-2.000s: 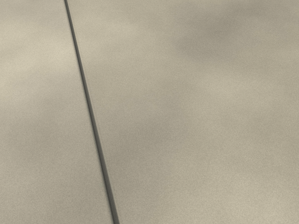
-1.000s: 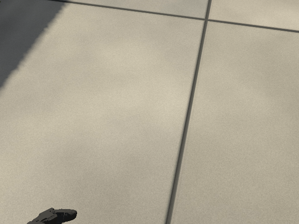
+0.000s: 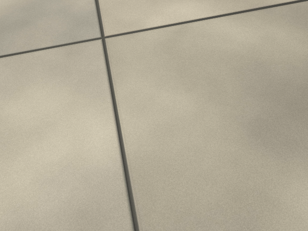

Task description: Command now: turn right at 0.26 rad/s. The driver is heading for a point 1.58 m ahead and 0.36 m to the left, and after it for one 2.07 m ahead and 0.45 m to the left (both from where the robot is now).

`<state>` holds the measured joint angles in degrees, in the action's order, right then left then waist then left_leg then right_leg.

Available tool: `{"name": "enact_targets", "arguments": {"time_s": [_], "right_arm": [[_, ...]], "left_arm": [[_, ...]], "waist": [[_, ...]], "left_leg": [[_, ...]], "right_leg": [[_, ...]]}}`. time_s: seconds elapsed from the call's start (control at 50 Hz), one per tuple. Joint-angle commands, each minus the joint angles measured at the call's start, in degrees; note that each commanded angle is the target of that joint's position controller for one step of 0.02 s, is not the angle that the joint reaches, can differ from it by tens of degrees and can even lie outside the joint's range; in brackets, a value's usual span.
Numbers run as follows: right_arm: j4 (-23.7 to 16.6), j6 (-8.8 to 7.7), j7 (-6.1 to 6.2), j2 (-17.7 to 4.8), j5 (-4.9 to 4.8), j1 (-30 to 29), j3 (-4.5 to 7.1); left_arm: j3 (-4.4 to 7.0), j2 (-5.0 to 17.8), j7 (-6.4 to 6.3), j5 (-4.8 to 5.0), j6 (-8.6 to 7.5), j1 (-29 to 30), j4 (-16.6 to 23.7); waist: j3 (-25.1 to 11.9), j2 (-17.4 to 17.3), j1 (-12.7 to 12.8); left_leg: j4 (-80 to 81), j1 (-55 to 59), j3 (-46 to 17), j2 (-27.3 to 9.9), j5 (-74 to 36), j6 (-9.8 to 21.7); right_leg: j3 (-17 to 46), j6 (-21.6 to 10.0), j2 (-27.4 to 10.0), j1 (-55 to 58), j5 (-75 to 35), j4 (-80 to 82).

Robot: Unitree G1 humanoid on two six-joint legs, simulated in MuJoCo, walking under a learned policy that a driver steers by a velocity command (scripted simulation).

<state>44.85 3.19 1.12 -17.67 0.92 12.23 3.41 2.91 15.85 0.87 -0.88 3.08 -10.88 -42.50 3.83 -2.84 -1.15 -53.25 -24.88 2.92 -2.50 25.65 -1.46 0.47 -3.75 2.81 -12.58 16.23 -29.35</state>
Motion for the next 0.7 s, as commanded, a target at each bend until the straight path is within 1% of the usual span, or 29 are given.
{"name": "enact_targets", "arguments": {"time_s": [0.02, 0.04, 0.06, 0.08, 0.1, 0.12, 0.14, 0.16, 0.2, 0.26, 0.32, 0.36, 0.38, 0.4, 0.42, 0.44, 0.46, 0.48, 0.5, 0.52, 0.54, 0.56, 0.58, 0.62, 0.7], "right_arm": [[-1.2, -0.49, -0.54, -5.3, 0.44, 2.8, 1.23], [-0.3, -0.28, -0.89, -4.7, 0.46, 3.8, 1.1], [0.3, -0.02, -1.19, -3.7, 0.12, 4.1, 0.78], [0.8, 0.24, -1.41, -2.6, -0.2, 3.9, 0.37], [1.2, 0.45, -1.49, -2.0, -0.34, 3.4, 0.1], [1.3, 0.57, -1.45, -2.1, -0.33, 2.7, 0.05], [1.3, 0.6, -1.38, -2.7, -0.29, 2.1, 0.17], [1.3, 0.56, -1.3, -3.3, -0.29, 1.8, 0.32], [1.4, 0.3, -1.11, -3.8, -0.37, 1.8, 0.46], [1.2, -0.05, -0.97, -3.0, -0.59, 1.8, 0.35], [0.8, -0.25, -1.09, -2.0, -0.91, 2.0, 0.25], [0.5, -0.44, -1.27, -1.6, -1.12, 2.5, 0.23], [0.6, -0.61, -1.39, -1.2, -1.14, 3.3, 0.18], [0.7, -0.93, -1.49, -1.0, -1.07, 4.4, 0.1], [0.4, -1.44, -1.43, -2.3, -0.66, 4.6, 0.33], [-0.2, -2.13, -1.16, -8.2, 0.52, 5.7, 1.6], [0.4, -2.14, -1.25, -13.9, 0.03, 8.3, 3.25], [0.9, -2.1, -1.11, -11.8, -0.17, 9.7, 3.03], [0.3, -1.88, -0.84, -9.2, -0.77, 6.0, 2.5], [-0.9, -1.36, -0.58, -7.4, -0.74, 1.4, 2.0], [-1.7, -1.19, -0.33, -6.8, -1.0, -0.4, 1.83], [-1.9, -1.15, -0.35, -6.4, -0.97, -0.5, 1.74], [-1.8, -1.17, -0.51, -6.6, -1.03, 0.5, 1.83], [-1.3, -1.33, -0.66, -7.7, -1.04, 2.5, 2.26], [-1.2, -1.18, -0.57, -8.8, -0.51, 4.3, 2.72]], "left_arm": [[0.77, 5.3, -1.46, 0.28, -1.12, 3.8, 3.6], [-0.07, 3.6, -1.57, 0.26, -1.51, 3.4, 3.2], [-0.66, 2.7, -1.7, 0.14, -1.96, 2.8, 2.5], [-1.1, 2.3, -1.91, -0.05, -2.37, 2.1, 1.6], [-1.22, 2.8, -2.18, -0.29, -2.61, 1.4, 0.8], [-1.13, 3.9, -2.45, -0.49, -2.67, 0.9, 0.1], [-0.86, 5.3, -2.7, -0.56, -2.57, 0.5, -0.5], [-0.53, 6.5, -2.86, -0.49, -2.39, 0.1, -1.0], [0.02, 7.9, -2.99, -0.19, -1.99, -0.6, -1.6], [0.5, 7.9, -3.1, -0.19, -1.73, -0.6, -2.1], [0.91, 7.7, -3.15, -0.39, -1.73, 0.2, -2.4], [1.23, 7.9, -3.1, -0.41, -1.6, 1.0, -2.6], [1.41, 8.2, -3.08, -0.28, -1.45, 1.7, -2.6], [1.64, 8.6, -3.04, -0.11, -1.24, 2.5, -2.7], [1.86, 8.7, -2.93, -0.16, -1.19, 2.1, -2.9], [1.5, 6.4, -2.59, -0.35, -1.11, 1.5, -1.7], [0.65, 3.8, -3.36, -0.05, -0.51, 6.3, 1.4], [0.7, 4.9, -3.59, -0.56, -0.04, 5.6, 0.7], [0.89, 5.2, -3.24, 0.03, 0.08, 4.2, -0.4], [1.17, 6.0, -2.94, 0.34, -0.22, 3.3, -1.1], [1.53, 7.1, -2.61, -0.3, -0.36, 3.2, -1.2], [1.57, 7.3, -2.19, -0.78, -0.42, 2.2, -1.7], [1.53, 7.0, -1.88, -0.73, -0.37, 1.8, -1.6], [1.31, 6.3, -1.76, -0.29, -0.27, 2.5, -0.9], [1.2, 6.6, -2.2, -0.13, -0.1, 4.5, 0.4]], "waist": [[-4.1, 11.3, -0.6], [-5.7, 9.9, -0.6], [-6.1, 8.7, -0.5], [-5.6, 8.2, -0.1], [-4.6, 8.6, 0.5], [-3.7, 9.2, 1.2], [-2.9, 9.8, 1.8], [-2.3, 10.0, 2.2], [-1.9, 9.4, 2.6], [-2.2, 8.0, 2.5], [-3.5, 8.0, 2.1], [-4.6, 8.4, 1.5], [-5.1, 8.4, 0.7], [-5.4, 8.1, -0.5], [-5.2, 5.7, -1.2], [-5.9, -5.6, -0.5], [-2.8, -13.2, -2.6], [-3.5, -5.3, -2.3], [-2.1, -1.9, -0.2], [-0.8, -0.7, 1.5], [-1.0, -2.0, 1.8], [-2.9, -2.5, 1.7], [-4.2, -2.0, 1.4], [-4.5, -1.3, 0.6], [-3.8, -3.6, -1.0]], "left_leg": [[-6.4, -3.4, -2.8, 0.1, -5.3, 0.1], [-5.9, -1.0, -3.0, 0.4, -5.9, -0.1], [-3.5, 0.8, -3.5, 0.4, -6.3, -0.3], [0.3, 2.2, -4.2, 0.5, -6.5, -0.4], [3.9, 3.3, -4.8, 0.8, -6.3, -0.4], [6.6, 4.3, -5.3, 1.4, -5.9, -0.2], [8.2, 4.6, -5.4, 2.1, -4.9, 0.1], [9.0, 4.4, -5.1, 2.5, -3.7, 0.4], [9.1, 3.5, -4.2, 2.6, -0.9, 0.8], [8.5, 2.9, -3.1, 2.3, 2.0, 1.3], [10.1, 4.3, -1.8, 2.4, 3.0, 2.0], [13.7, 6.8, -0.9, 2.8, 1.8, 2.8], [17.5, 9.1, -0.2, 3.2, -0.7, 3.4], [23.8, 12.6, 0.0, 3.6, -6.1, 4.1], [31.5, 16.5, -3.9, 2.4, -13.5, 5.3], [37.3, 22.9, -20.3, -8.5, -24.1, 8.6], [36.7, 21.4, -33.5, -19.6, -46.9, 18.2], [35.8, 21.1, -30.8, -18.8, -47.0, 21.2], [35.8, 19.7, -25.5, -14.8, -42.2, 19.8], [36.1, 18.6, -22.1, -10.7, -37.5, 16.8], [35.9, 20.0, -20.9, -8.7, -37.6, 15.3], [35.2, 21.2, -19.7, -7.2, -40.4, 15.0], [34.7, 22.1, -19.4, -6.8, -41.6, 14.9], [34.4, 23.6, -20.4, -6.6, -40.6, 14.9], [34.1, 23.5, -24.4, -6.5, -35.2, 15.2]], "right_leg": [[10.1, -7.2, -12.7, 5.2, -28.6, 13.0], [8.4, -7.0, -12.5, 5.6, -30.9, 12.9], [7.3, -6.6, -12.7, 6.1, -31.0, 13.2], [6.6, -6.2, -13.0, 6.6, -29.2, 13.8], [6.3, -5.8, -13.3, 6.8, -26.7, 14.1], [6.2, -5.6, -13.6, 6.8, -24.5, 14.1], [6.5, -5.8, -14.2, 6.9, -23.4, 13.6], [6.9, -6.4, -14.9, 7.3, -23.2, 13.0], [8.0, -7.9, -16.5, 8.3, -24.7, 11.6], [8.9, -9.8, -18.4, 9.2, -28.4, 10.0], [8.1, -10.2, -19.2, 9.5, -31.7, 8.3], [6.9, -9.5, -19.2, 9.2, -32.6, 6.7], [5.6, -8.5, -18.7, 8.3, -31.8, 5.2], [3.8, -6.7, -17.7, 6.4, -28.9, 3.1], [1.5, -3.4, -15.7, 2.6, -22.0, -0.8], [-4.3, 1.0, -9.4, -7.3, -6.9, -13.6], [-5.2, 3.5, 1.3, -18.1, 19.8, -21.9], [0.7, 3.8, -1.4, -18.0, 20.0, -30.6], [1.9, 4.1, -2.4, -18.4, 15.0, -33.0], [2.2, 4.5, -3.1, -18.7, 10.7, -31.9], [2.1, 5.0, -3.2, -19.5, 8.2, -31.5], [1.6, 5.7, -2.8, -18.8, 6.7, -32.1], [1.4, 6.2, -2.5, -18.5, 6.0, -32.2], [1.5, 6.9, -2.6, -19.5, 5.6, -29.7], [2.1, 7.2, -2.5, -20.1, 6.3, -23.8]]}}
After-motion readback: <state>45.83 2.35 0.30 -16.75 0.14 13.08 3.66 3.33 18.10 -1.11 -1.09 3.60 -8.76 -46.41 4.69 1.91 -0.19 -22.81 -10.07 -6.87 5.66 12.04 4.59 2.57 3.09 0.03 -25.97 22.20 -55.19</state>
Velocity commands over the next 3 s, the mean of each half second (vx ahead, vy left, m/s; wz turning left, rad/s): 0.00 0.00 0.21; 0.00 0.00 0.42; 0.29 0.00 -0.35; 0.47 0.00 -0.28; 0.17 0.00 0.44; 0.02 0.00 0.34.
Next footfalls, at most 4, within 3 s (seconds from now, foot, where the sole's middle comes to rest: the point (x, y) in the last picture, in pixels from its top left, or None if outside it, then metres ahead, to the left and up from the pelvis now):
0.44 left None -0.02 0.10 -0.77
0.96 right None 0.07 -0.08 -0.77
1.36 left None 0.05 0.13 -0.77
1.82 right None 0.39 -0.03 -0.77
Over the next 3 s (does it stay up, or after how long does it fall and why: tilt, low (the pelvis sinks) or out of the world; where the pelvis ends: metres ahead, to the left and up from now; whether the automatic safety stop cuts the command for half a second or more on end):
stays up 0.54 0.01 0.01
